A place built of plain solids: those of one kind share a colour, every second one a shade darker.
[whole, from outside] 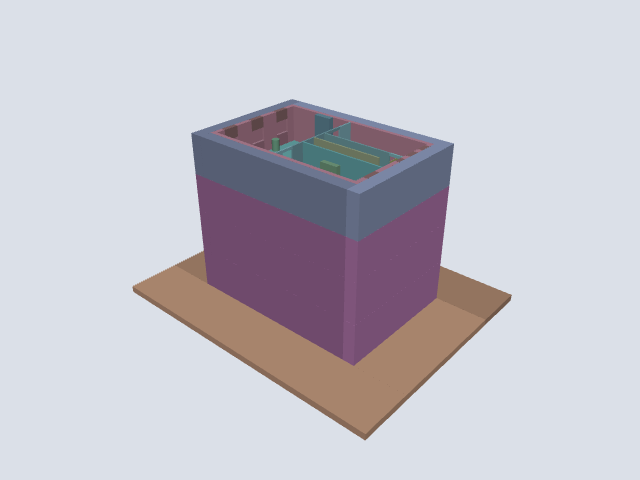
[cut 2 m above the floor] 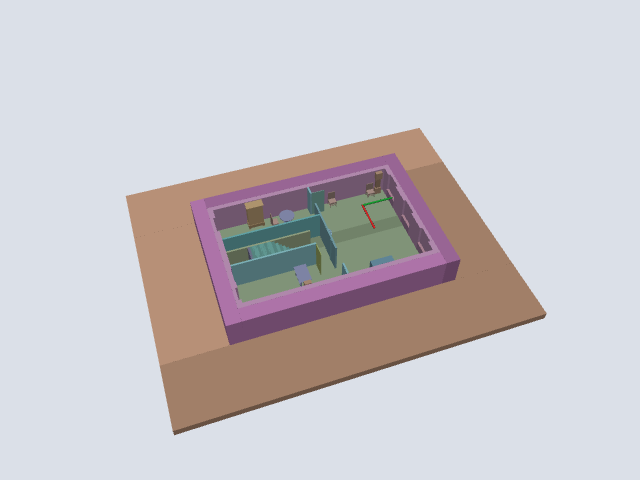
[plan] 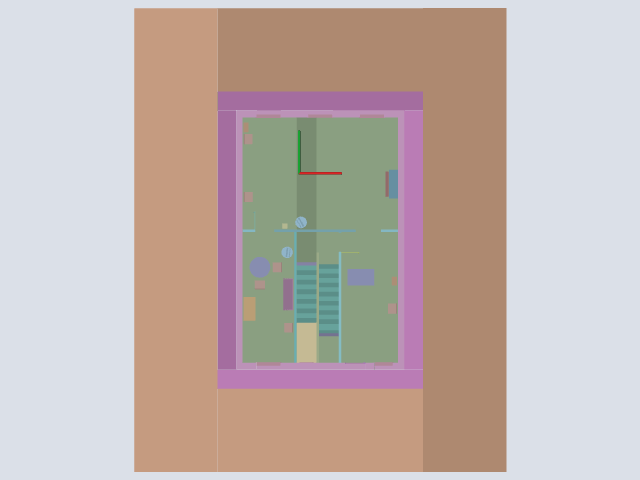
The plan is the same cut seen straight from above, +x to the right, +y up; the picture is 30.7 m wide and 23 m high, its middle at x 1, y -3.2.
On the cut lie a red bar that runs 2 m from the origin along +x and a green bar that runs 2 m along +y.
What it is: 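Narrow merchants' houses on Dutch canals, from general knowledge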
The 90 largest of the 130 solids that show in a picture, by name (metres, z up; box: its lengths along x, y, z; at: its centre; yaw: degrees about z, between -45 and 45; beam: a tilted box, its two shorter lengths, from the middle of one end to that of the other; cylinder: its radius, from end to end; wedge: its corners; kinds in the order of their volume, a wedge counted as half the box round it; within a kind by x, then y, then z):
{
 "wall_fill_storey_1": {"box": [0.9, 12.44, 3.43], "at": [-3.46, -3.21, 1.45]},
 "wall_fill_storey_2": {"box": [0.9, 12.44, 3.14], "at": [-3.46, -3.21, 4.73]},
 "wall_fill_storey_3": {"box": [0.9, 12.44, 2.79], "at": [-3.46, -3.21, 7.69]},
 "wall_fill_storey_4": {"box": [9.84, 0.9, 3.43], "at": [1.01, -9.87, 1.45]},
 "wall_fill_storey_5": {"box": [9.84, 0.9, 3.14], "at": [1.01, -9.87, 4.73]},
 "wall_fill_storey_6": {"box": [9.84, 0.9, 2.79], "at": [1.01, -9.87, 7.69]},
 "wall_fill_storey_7": {"box": [9.84, 0.9, 3.43], "at": [1.01, 3.46, 1.45]},
 "wall_fill_storey_8": {"box": [9.84, 0.9, 3.14], "at": [1.01, 3.46, 4.73]},
 "wall_fill_storey_9": {"box": [9.84, 0.9, 2.79], "at": [1.01, 3.46, 7.69]},
 "wall_fill_storey_10": {"box": [0.9, 12.44, 3.43], "at": [5.49, -3.21, 1.45]},
 "ground_garden_1": {"box": [4.0, 22.24, 0.5], "at": [-5.91, -3.21, -0.27]},
 "ground_garden_2": {"box": [9.84, 4.0, 0.5], "at": [1.01, -12.32, -0.27]},
 "ground_garden_3": {"box": [9.84, 4.0, 0.5], "at": [1.01, 5.91, -0.27]},
 "ground_garden_4": {"box": [4.0, 22.24, 0.5], "at": [7.94, -3.21, -0.27]},
 "wall_fill_attic_1": {"box": [0.9, 12.44, 2.97], "at": [-3.46, -3.21, 10.57]},
 "wall_fill_attic_2": {"box": [9.84, 0.9, 2.97], "at": [1.01, -9.87, 10.57]},
 "wall_fill_attic_3": {"box": [9.84, 0.9, 2.97], "at": [1.01, 3.46, 10.57]},
 "wall_fill_attic_4": {"box": [0.9, 12.44, 2.97], "at": [5.49, -3.21, 10.57]},
 "floor_basement_1": {"box": [7.45, 11.76, 0.55], "at": [1.01, -3.21, -3.05]},
 "wall_storey_1": {"box": [0.3, 12.44, 3.43], "at": [-2.86, -3.21, 1.45]},
 "wall_storey_2": {"box": [0.96, 0.34, 3.43], "at": [-2.53, -9.25, 1.45]},
 "wall_storey_3": {"box": [0.97, 0.34, 3.43], "at": [-2.52, 2.84, 1.45]},
 "wall_storey_4": {"box": [1.15, 0.2, 1.82], "at": [-1.47, -9.32, 1.53]},
 "wall_storey_5": {"box": [1.15, 0.34, 0.9], "at": [-1.47, 2.84, 0.18]},
 "wall_storey_6": {"box": [1.15, 0.2, 1.82], "at": [-1.47, 2.91, 1.53]},
 "wall_storey_7": {"box": [1.33, 0.34, 3.43], "at": [-0.23, 2.84, 1.45]},
 "wall_storey_8": {"box": [3.1, 0.34, 3.43], "at": [0.65, -9.25, 1.45]},
 "wall_storey_9": {"box": [1.15, 0.34, 0.9], "at": [1.01, 2.84, 0.18]},
 "wall_storey_10": {"box": [1.15, 0.2, 1.82], "at": [1.01, 2.91, 1.53]},
 "wall_storey_11": {"box": [1.33, 0.34, 3.43], "at": [2.25, 2.84, 1.45]},
 "wall_storey_12": {"box": [1.0, 0.3, 2.2], "at": [2.7, -9.28, 1.1]},
 "wall_storey_13": {"box": [0.43, 0.34, 3.43], "at": [3.41, -9.25, 1.45]},
 "wall_storey_14": {"box": [1.15, 0.2, 1.82], "at": [3.5, 2.91, 1.53]},
 "wall_storey_15": {"box": [0.86, 0.2, 1.82], "at": [4.06, -9.32, 1.53]},
 "wall_storey_16": {"box": [0.97, 0.34, 3.43], "at": [4.55, 2.84, 1.45]},
 "wall_storey_17": {"box": [0.55, 0.34, 3.43], "at": [4.76, -9.25, 1.45]},
 "wall_storey_18": {"box": [0.3, 12.44, 3.43], "at": [4.89, -3.21, 1.45]},
 "wall_attic_1": {"box": [0.3, 12.44, 2.97], "at": [-2.86, -3.21, 10.57]},
 "wall_attic_2": {"box": [0.96, 0.34, 2.97], "at": [-2.53, -9.25, 10.57]},
 "wall_attic_3": {"box": [1.33, 0.34, 2.97], "at": [-0.23, 2.84, 10.57]},
 "wall_attic_4": {"box": [2.03, 0.34, 2.97], "at": [0.12, -9.25, 10.57]},
 "wall_attic_5": {"box": [1.15, 0.34, 1.17], "at": [1.01, 2.84, 9.67]},
 "wall_attic_6": {"box": [1.33, 0.34, 2.97], "at": [2.25, 2.84, 10.57]},
 "wall_attic_7": {"box": [1.15, 0.34, 1.17], "at": [3.5, 2.84, 9.67]},
 "wall_attic_8": {"box": [0.97, 0.34, 2.97], "at": [4.55, 2.84, 10.57]},
 "wall_attic_9": {"box": [0.3, 12.44, 2.97], "at": [4.89, -3.21, 10.57]},
 "floor_storey_1": {"box": [2.59, 11.76, 0.27], "at": [-1.41, -3.21, -0.14]},
 "floor_storey_2": {"box": [0.95, 6.95, 0.27], "at": [0.35, -0.8, -0.14]},
 "floor_storey_3": {"box": [3.91, 11.76, 0.27], "at": [2.78, -3.21, -0.14]},
 "step_stair_1": {"box": [0.95, 0.32, 0.9], "at": [0.35, -6.32, -2.38]},
 "step_stair_2": {"box": [0.95, 0.32, 1.12], "at": [0.35, -6.09, -2.27]},
 "step_stair_3": {"box": [0.95, 0.32, 1.33], "at": [0.35, -5.86, -2.16]},
 "step_stair_4": {"box": [0.95, 0.32, 1.55], "at": [0.35, -5.64, -2.06]},
 "step_stair_5": {"box": [0.95, 0.32, 1.76], "at": [0.35, -5.41, -1.95]},
 "step_stair_6": {"box": [0.95, 0.32, 1.97], "at": [0.35, -5.18, -1.84]},
 "step_stair_7": {"box": [0.95, 0.32, 2.19], "at": [0.35, -4.95, -1.73]},
 "step_stair_8": {"box": [0.95, 0.32, 2.4], "at": [0.35, -4.72, -1.63]},
 "step_stair_9": {"box": [0.95, 0.32, 2.61], "at": [0.35, -4.49, -1.52]},
 "step_stair_10": {"box": [0.95, 0.31, 3.27], "at": [1.43, -7.6, 1.58]},
 "step_stair_11": {"box": [0.95, 0.31, 3.05], "at": [1.43, -7.38, 1.48]},
 "step_stair_12": {"box": [0.95, 0.31, 2.84], "at": [1.43, -7.16, 1.37]},
 "step_stair_13": {"box": [0.95, 0.31, 2.62], "at": [1.43, -6.94, 1.26]},
 "step_stair_14": {"box": [0.95, 0.31, 2.41], "at": [1.43, -6.72, 1.15]},
 "step_stair_15": {"box": [0.95, 0.31, 2.2], "at": [1.43, -6.5, 1.05]},
 "step_stair_16": {"box": [0.95, 0.31, 1.98], "at": [1.43, -6.28, 0.94]},
 "step_stair_17": {"box": [0.95, 0.31, 1.77], "at": [1.43, -6.06, 0.83]},
 "step_stair_18": {"box": [0.95, 0.31, 1.55], "at": [1.43, -5.84, 0.73]},
 "step_stair_19": {"box": [0.95, 0.31, 1.34], "at": [1.43, -5.62, 0.62]},
 "step_stair_20": {"box": [0.95, 0.31, 1.12], "at": [1.43, -5.4, 0.51]},
 "floor_attic_1": {"box": [2.84, 11.76, 0.27], "at": [3.32, -3.21, 9.22]},
 "wall_corewest_1": {"box": [0.12, 6.27, 3.16], "at": [-0.18, -5.95, 1.58]},
 "wall_corewest_2": {"box": [0.12, 6.27, 2.7], "at": [-0.18, -5.95, 10.71]},
 "wall_corewall_1": {"box": [0.12, 5.32, 3.16], "at": [1.96, -6.42, 1.58]},
 "wall_corewall_2": {"box": [0.12, 5.3, 2.7], "at": [1.96, -5.47, 10.71]},
 "wall_spine_1": {"box": [0.12, 5.28, 3.16], "at": [0.89, -6.44, 1.58]},
 "wall_spine_2": {"box": [0.12, 5.28, 2.7], "at": [0.89, -5.46, 10.71]},
 "wall_breastb_1": {"box": [0.44, 1.37, 3.16], "at": [4.52, -0.52, 1.58]},
 "wall_breastb_2": {"box": [0.44, 1.37, 2.7], "at": [4.52, -0.52, 10.71]},
 "wall_partN_1": {"box": [3.53, 0.12, 2.7], "at": [0.58, -2.76, 10.71]},
 "wall_partN_2": {"box": [3.91, 0.12, 3.16], "at": [0.76, -2.76, 1.58]},
 "wall_partN_3": {"box": [1.19, 0.12, 2.7], "at": [4.14, -2.76, 10.71]},
 "wall_partN_4": {"box": [0.82, 0.12, 3.16], "at": [4.33, -2.76, 1.58]},
 "wall_head_attic_1": {"box": [1.15, 0.34, 0.8], "at": [-1.47, -9.25, 11.66]},
 "wall_head_attic_2": {"box": [1.15, 0.34, 0.8], "at": [-1.47, 2.84, 11.66]},
 "wall_head_attic_3": {"box": [1.15, 0.34, 0.8], "at": [1.01, 2.84, 11.66]},
 "wall_head_attic_4": {"box": [1.15, 0.34, 0.8], "at": [3.5, 2.84, 11.66]},
 "racking_1": {"box": [0.38, 1.35, 1.99], "at": [-0.47, -5.34, 10.35]},
 "floor_stair_hda_1": {"box": [0.95, 0.15, 2.83], "at": [0.35, -4.34, -1.41]},
 "floor_stair_hda_2": {"box": [0.95, 0.15, 3.48], "at": [1.43, -7.74, 1.69]},
 "kast_1": {"box": [0.51, 1.01, 1.77], "at": [-2.41, -6.5, 1.24]}
}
